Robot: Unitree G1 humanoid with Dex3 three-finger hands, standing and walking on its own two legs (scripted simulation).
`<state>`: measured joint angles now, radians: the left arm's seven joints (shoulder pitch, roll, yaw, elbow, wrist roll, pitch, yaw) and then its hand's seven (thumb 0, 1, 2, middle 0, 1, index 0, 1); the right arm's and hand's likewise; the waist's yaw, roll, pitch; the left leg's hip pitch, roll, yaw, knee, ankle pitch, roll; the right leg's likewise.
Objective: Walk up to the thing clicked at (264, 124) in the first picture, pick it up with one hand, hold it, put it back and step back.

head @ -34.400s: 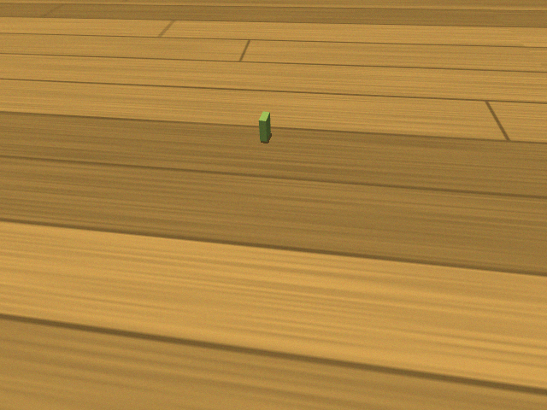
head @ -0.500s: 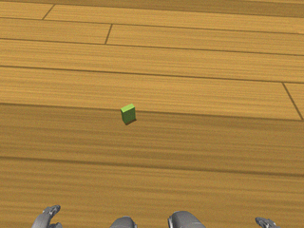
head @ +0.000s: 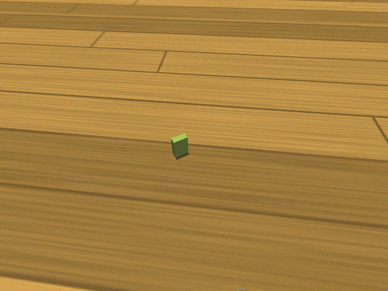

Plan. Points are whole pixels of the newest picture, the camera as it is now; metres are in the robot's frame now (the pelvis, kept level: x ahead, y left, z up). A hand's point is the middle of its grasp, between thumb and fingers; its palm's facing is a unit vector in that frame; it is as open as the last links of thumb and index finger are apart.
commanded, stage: step back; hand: left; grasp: from the side
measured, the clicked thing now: (179, 145) +1.08 +0.14 -0.68
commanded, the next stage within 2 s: stand in 0.80 s
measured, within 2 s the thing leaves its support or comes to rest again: neither
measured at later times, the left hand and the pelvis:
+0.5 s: hand out of the picture +0.09 +0.26 -0.15, palm faces +0.02 -0.94 -0.33, open 7.4 cm; pelvis +0.02 +0.00 +0.01, yaw +0 degrees
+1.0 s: hand out of the picture +0.15 +0.25 -0.13, palm faces -0.03 -0.94 -0.34, open 7.4 cm; pelvis +0.04 +0.00 +0.02, yaw -1 degrees
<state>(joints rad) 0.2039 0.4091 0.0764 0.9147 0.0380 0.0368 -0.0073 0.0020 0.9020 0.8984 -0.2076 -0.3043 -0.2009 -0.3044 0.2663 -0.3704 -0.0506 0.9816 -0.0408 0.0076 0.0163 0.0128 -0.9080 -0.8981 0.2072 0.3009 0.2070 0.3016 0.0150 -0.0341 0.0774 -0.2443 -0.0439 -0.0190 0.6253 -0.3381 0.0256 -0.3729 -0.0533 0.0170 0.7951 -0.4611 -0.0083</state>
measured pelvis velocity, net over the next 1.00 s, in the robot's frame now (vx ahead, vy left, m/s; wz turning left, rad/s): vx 0.04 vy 0.00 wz -0.01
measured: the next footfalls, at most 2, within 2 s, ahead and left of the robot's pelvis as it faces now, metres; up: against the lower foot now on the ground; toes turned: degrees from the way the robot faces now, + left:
none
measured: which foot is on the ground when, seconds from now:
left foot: down 0.00-1.00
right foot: down 0.00-1.00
